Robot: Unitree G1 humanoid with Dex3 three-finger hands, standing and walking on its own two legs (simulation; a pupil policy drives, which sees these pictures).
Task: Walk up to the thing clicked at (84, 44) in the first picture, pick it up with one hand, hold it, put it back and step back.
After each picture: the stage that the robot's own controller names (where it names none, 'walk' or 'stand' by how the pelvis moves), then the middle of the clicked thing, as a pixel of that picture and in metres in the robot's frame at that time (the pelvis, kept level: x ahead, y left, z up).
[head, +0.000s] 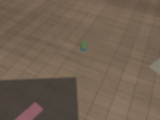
stand; (83, 46) +1.32 -0.01 -0.72
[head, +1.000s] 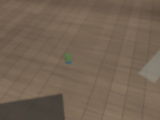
walk; (68, 59) +1.18 +0.22 -0.70
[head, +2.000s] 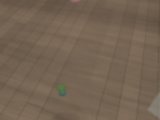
walk; (61, 90) +0.72 +0.24 -0.71
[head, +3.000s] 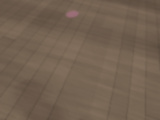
walk; out of the picture +0.42 +0.14 -0.70
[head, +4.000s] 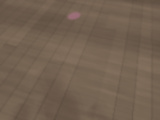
stand; out of the picture +0.34 +0.17 -0.72
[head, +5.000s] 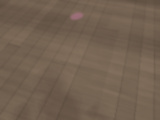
stand; out of the picture +0.35 +0.15 -0.73
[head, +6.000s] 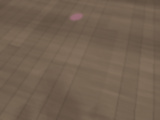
stand; out of the picture +0.35 +0.16 -0.73
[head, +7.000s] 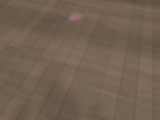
stand; out of the picture +0.34 +0.16 -0.73
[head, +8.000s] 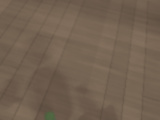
go down; (50, 118) +0.36 +0.17 -0.67
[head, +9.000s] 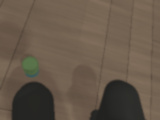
go down; (31, 67) +0.43 +0.19 -0.30
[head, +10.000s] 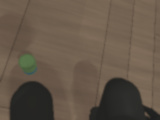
close in; (28, 65) +0.43 +0.19 -0.29
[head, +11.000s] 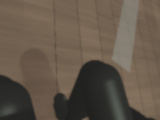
close in; out of the picture +0.43 +0.23 -0.23
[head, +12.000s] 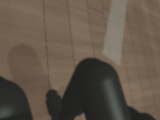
close; out of the picture +0.42 +0.25 -0.22
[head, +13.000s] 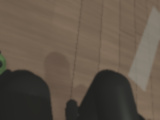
lift; out of the picture +0.34 +0.23 -0.19
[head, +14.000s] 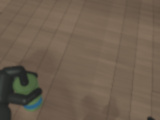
lift; (29, 93) +0.31 +0.18 +0.00
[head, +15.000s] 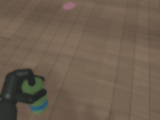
hold; (36, 95) +0.32 +0.17 -0.01
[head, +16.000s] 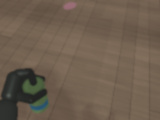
hold; (36, 95) +0.32 +0.17 -0.01
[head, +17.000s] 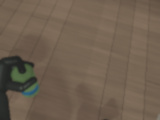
crouch; (26, 81) +0.36 +0.18 -0.07
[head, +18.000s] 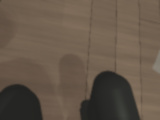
lower; out of the picture +0.47 +0.25 -0.13
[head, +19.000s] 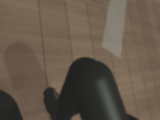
lower; out of the picture +0.44 +0.28 -0.23
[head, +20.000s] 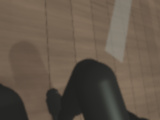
lower; out of the picture +0.44 +0.27 -0.24
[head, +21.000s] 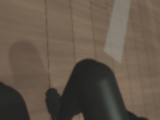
lower; out of the picture +0.44 +0.27 -0.24
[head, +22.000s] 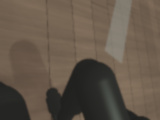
lower; out of the picture +0.44 +0.27 -0.24
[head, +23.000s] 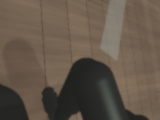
open; out of the picture +0.43 +0.24 -0.24
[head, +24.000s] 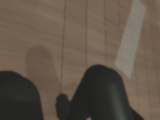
stand; out of the picture +0.43 +0.24 -0.25
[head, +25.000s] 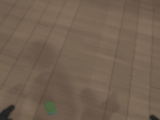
stand; (50, 108) +0.39 +0.17 -0.58
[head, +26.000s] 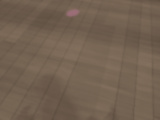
stand; out of the picture +0.38 +0.16 -0.67
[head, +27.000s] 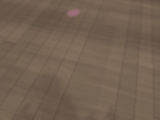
stand; out of the picture +0.37 +0.16 -0.67
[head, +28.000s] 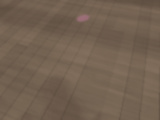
stand; out of the picture +0.40 +0.15 -0.72
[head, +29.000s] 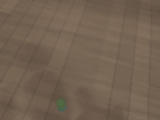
walk; (61, 105) +0.44 +0.13 -0.70
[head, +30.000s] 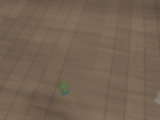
walk; (64, 88) +0.65 +0.18 -0.70
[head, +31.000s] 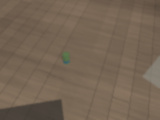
walk; (66, 58) +1.02 +0.16 -0.70
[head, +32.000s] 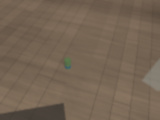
stand; (67, 63) +1.05 +0.16 -0.71
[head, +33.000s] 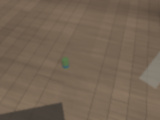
stand; (65, 63) +1.06 +0.17 -0.72
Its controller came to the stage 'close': yes
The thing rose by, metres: 0.70
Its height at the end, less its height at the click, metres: +0.00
